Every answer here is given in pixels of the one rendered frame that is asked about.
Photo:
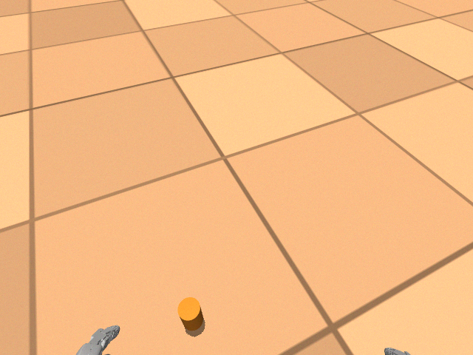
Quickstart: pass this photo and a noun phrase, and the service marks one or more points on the left robot hand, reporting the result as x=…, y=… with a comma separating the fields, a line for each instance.
x=99, y=341

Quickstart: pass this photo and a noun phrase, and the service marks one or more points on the can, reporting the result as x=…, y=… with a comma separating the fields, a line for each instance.
x=190, y=313

